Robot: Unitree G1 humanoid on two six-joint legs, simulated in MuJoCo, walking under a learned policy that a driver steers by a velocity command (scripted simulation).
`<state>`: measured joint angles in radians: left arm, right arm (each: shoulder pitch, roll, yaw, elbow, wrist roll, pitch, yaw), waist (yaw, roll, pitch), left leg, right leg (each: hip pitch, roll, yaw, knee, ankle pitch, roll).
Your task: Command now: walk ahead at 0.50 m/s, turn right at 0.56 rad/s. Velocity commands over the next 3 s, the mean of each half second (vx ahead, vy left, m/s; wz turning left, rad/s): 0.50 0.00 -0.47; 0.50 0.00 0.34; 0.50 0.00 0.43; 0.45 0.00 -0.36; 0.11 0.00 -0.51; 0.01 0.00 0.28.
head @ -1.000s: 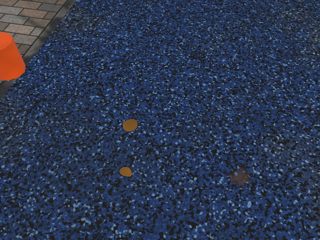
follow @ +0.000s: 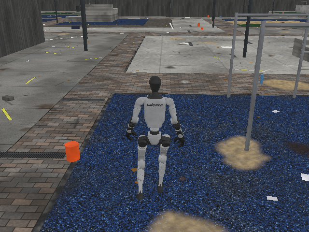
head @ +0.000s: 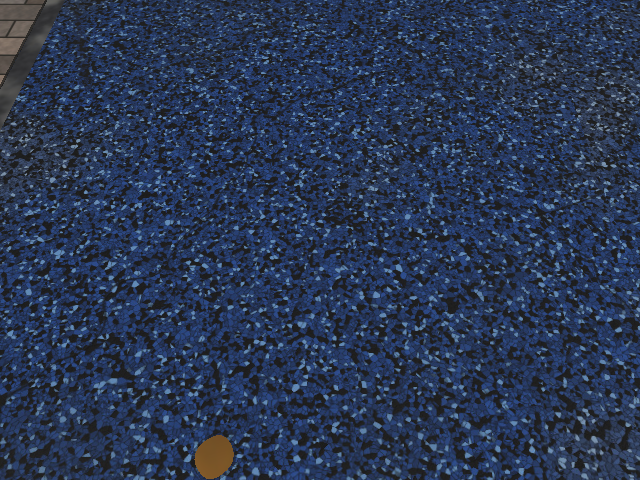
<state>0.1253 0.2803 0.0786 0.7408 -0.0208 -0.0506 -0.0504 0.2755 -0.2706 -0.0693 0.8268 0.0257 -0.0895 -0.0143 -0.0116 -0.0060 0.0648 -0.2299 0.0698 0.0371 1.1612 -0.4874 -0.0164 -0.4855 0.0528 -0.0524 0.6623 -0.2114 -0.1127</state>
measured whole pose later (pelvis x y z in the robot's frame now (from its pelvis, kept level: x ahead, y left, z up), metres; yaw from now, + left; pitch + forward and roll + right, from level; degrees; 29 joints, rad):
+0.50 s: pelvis +0.29 +0.03 +0.01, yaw -14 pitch +2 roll +1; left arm 0.34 0.28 0.06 0.76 -0.02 -0.05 0.01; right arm 0.12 -0.27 -0.06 0.71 0.00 -0.13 0.03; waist 0.03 -0.03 0.00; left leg -0.43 -0.06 0.00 0.54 -0.15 0.05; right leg -0.26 0.08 0.15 1.05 -0.47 -0.05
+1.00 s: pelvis +0.53 -0.05 +0.02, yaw +0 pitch +2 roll -1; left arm 0.15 0.25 0.05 0.67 0.00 -0.10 -0.01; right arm 0.36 -0.30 -0.06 0.76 0.03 -0.04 -0.01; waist -0.03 0.04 -0.02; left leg -0.42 -0.02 -0.08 1.12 -0.41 0.02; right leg -0.31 0.02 -0.01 0.47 -0.19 -0.02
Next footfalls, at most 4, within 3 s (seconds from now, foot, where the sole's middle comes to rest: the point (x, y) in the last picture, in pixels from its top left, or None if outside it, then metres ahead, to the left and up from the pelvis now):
0.42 left None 0.43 0.10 -0.75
0.88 right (413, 395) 0.60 -0.16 -0.75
1.38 left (273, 294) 0.86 0.14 -0.75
1.94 right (343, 188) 1.19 -0.04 -0.75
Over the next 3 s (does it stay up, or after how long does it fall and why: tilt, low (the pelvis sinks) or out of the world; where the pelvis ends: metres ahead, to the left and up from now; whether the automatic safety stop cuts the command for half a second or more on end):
stays up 1.20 0.07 0.02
